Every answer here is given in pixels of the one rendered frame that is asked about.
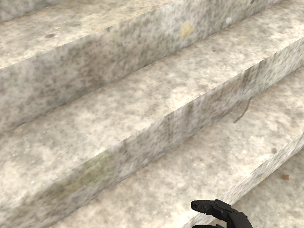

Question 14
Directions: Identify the right robot hand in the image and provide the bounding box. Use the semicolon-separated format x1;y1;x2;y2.
191;199;253;228

